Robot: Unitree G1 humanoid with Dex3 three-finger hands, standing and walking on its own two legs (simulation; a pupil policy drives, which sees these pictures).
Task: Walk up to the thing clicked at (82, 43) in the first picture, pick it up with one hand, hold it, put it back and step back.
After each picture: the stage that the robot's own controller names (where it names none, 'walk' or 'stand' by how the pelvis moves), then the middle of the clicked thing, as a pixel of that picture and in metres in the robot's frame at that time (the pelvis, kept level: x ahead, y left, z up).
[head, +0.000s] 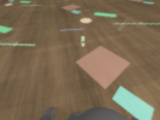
stand; (82, 41) +1.69 +0.21 -0.65
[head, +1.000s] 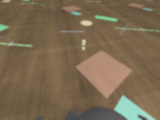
walk; (83, 45) +1.57 +0.16 -0.64
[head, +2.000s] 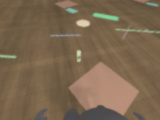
walk; (78, 56) +1.07 +0.20 -0.64
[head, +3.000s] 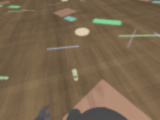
walk; (75, 75) +0.69 +0.26 -0.62
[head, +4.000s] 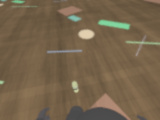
stand; (75, 87) +0.46 +0.23 -0.63
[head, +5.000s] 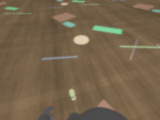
stand; (72, 95) +0.40 +0.23 -0.65
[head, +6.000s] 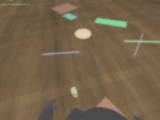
stand; (74, 92) +0.37 +0.21 -0.64
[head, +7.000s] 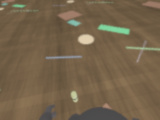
stand; (74, 96) +0.36 +0.22 -0.66
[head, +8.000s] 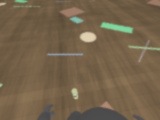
stand; (75, 93) +0.38 +0.20 -0.65
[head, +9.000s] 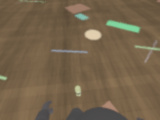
stand; (78, 91) +0.40 +0.16 -0.63
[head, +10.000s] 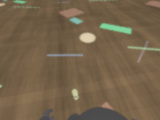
stand; (75, 94) +0.38 +0.19 -0.66
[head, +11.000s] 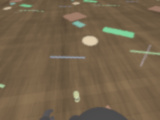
stand; (76, 96) +0.38 +0.18 -0.66
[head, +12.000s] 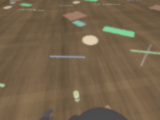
stand; (76, 96) +0.38 +0.18 -0.66
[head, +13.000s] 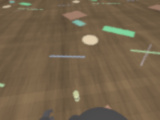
go down; (76, 96) +0.38 +0.17 -0.66
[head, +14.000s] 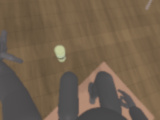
go down; (60, 54) +0.47 +0.20 -0.27
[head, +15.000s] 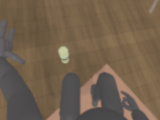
approach; (64, 56) +0.48 +0.19 -0.26
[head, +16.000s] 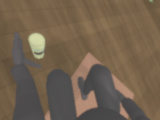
close in; (38, 48) +0.47 +0.24 -0.17
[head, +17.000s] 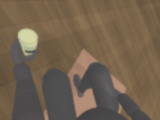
close; (29, 46) +0.46 +0.26 -0.17
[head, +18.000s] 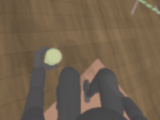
lift; (51, 59) +0.36 +0.25 -0.12
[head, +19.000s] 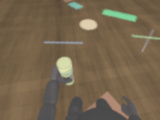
lift; (67, 73) +0.31 +0.16 +0.05
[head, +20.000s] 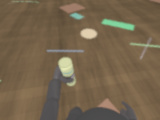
hold; (68, 73) +0.32 +0.16 +0.05
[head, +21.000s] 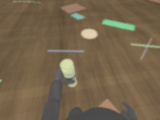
hold; (70, 75) +0.31 +0.15 +0.04
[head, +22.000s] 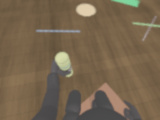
crouch; (65, 66) +0.37 +0.17 -0.01
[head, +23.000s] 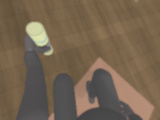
lower; (43, 42) +0.50 +0.24 -0.05
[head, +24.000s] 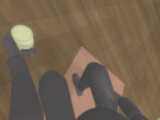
lower; (25, 44) +0.47 +0.25 -0.17
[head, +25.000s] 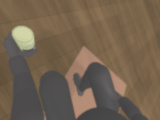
lower; (27, 44) +0.47 +0.25 -0.17
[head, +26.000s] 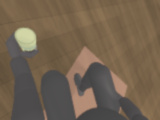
lower; (28, 45) +0.46 +0.25 -0.17
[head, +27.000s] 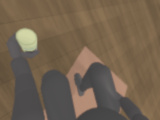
lower; (29, 46) +0.45 +0.25 -0.17
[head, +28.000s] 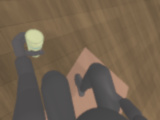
open; (35, 46) +0.47 +0.23 -0.18
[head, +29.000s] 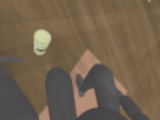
stand; (41, 45) +0.46 +0.23 -0.18
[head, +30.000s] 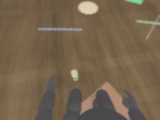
stand; (74, 75) +0.43 +0.15 -0.48
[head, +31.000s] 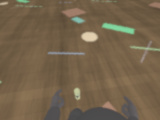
stand; (77, 94) +0.40 +0.14 -0.60
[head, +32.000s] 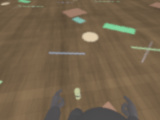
stand; (77, 94) +0.40 +0.15 -0.60
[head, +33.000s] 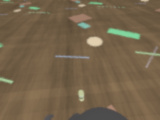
stand; (81, 95) +0.42 +0.13 -0.65
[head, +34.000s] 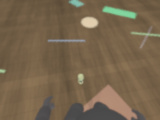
walk; (80, 79) +0.48 +0.10 -0.64
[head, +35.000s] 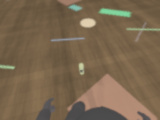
walk; (81, 69) +0.70 +0.16 -0.63
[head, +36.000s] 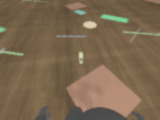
stand; (80, 58) +1.04 +0.19 -0.63
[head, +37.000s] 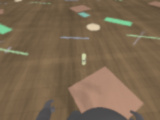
stand; (83, 59) +1.06 +0.14 -0.65
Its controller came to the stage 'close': yes
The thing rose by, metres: 0.69
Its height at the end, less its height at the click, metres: +0.00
